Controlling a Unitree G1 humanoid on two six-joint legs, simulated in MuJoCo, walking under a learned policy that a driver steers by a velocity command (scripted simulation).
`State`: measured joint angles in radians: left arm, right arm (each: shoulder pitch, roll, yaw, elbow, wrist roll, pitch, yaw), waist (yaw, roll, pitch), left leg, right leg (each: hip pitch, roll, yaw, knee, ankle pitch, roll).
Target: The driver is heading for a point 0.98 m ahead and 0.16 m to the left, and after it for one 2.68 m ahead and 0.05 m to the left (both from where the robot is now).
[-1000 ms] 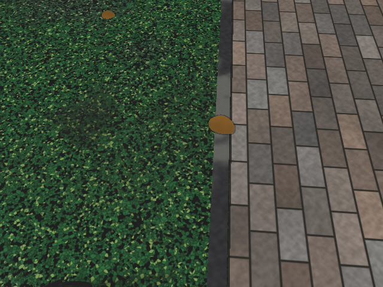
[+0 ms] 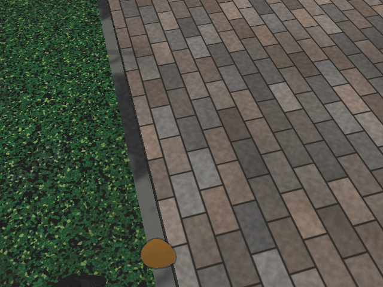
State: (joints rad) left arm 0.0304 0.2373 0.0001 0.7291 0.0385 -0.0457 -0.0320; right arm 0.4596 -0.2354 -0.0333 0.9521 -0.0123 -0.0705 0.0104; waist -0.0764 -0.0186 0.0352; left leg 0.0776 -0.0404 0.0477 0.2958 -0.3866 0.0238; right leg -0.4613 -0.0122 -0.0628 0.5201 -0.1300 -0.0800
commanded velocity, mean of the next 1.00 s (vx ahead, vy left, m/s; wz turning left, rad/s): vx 0.50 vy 0.00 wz -0.01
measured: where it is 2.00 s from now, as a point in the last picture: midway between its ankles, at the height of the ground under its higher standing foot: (182, 151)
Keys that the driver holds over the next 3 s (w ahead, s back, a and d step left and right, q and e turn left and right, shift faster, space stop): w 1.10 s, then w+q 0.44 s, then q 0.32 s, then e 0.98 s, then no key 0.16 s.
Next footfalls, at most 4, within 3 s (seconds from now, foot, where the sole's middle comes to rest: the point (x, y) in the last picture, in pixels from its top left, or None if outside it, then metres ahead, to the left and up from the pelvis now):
0.56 left None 0.46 0.09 -0.77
1.12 right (211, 206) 0.76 -0.09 -0.77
1.66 left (158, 157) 1.02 0.10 -0.77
2.22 right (197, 145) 1.07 -0.07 -0.77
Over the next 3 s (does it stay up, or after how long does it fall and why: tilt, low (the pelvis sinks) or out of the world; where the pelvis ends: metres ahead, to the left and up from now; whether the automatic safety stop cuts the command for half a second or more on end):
stays up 0.98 0.04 0.01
